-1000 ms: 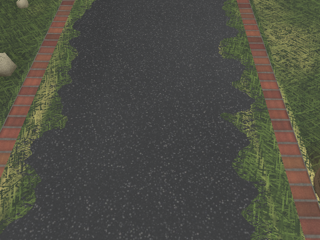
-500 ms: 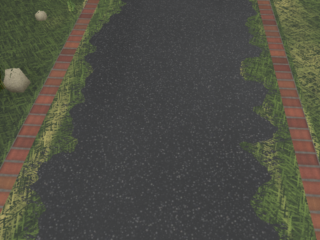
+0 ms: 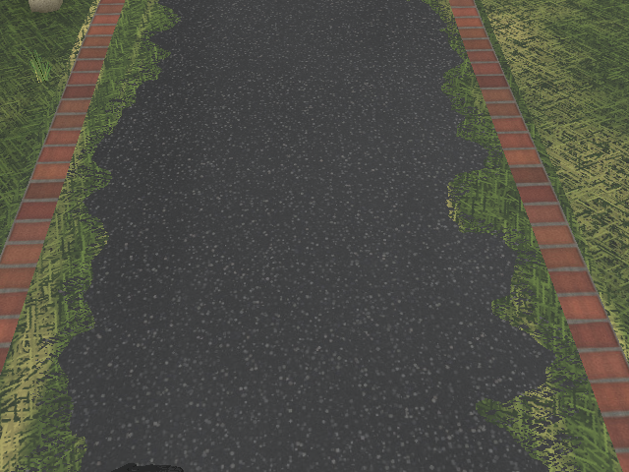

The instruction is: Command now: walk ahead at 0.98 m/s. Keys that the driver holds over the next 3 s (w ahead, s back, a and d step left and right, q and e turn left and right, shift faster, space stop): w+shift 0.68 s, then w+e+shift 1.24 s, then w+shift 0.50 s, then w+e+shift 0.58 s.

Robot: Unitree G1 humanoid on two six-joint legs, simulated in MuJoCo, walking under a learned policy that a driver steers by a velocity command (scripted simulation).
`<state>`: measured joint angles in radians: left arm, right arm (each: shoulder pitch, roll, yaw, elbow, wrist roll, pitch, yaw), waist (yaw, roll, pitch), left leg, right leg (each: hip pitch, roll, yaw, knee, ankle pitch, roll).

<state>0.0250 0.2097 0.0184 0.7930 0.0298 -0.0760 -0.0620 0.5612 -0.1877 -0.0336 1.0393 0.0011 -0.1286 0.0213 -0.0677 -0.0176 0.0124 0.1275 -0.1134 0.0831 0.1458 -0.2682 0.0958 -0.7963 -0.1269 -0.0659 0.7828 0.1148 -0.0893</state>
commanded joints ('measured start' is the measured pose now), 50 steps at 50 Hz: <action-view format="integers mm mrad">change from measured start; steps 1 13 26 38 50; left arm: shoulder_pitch -110 310 497 330 41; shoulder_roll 33 71 193 53 111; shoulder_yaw -7 51 44 10 -2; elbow -70 124 198 75 -48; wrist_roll -18 11 -30 -1 -11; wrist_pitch -5 -34 -77 5 8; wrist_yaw -1 41 52 27 -10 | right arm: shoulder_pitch -25 -232 -638 -211 -82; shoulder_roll -142 -92 -127 -101 -231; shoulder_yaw -11 0 29 -20 -17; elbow -60 -184 -356 -121 -101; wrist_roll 6 -23 -29 -31 -12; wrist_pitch -27 15 36 0 -12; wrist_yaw -12 -8 31 -5 -68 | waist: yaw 36 70 88 102 117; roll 40 76 -44 34 121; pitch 136 -10 97 27 34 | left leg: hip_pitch -189 -782 -620 -307 -29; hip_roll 237 200 122 333 282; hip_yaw -65 -182 64 -309 184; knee -165 1214 398 -5 151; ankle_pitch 670 32 424 -27 1348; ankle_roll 49 42 35 75 -124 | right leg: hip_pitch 228 739 862 192 323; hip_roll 82 -99 -20 6 211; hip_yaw -76 434 39 170 -170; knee -161 -587 -716 514 -131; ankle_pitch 101 -471 568 -338 22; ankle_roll -25 -152 -59 -18 -89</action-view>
